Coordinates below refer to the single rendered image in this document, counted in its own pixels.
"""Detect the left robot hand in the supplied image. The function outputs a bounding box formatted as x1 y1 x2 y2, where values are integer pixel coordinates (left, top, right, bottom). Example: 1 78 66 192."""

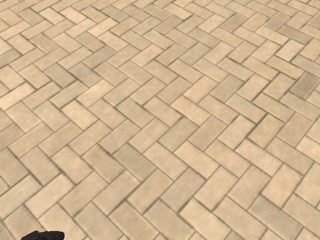
21 230 65 240

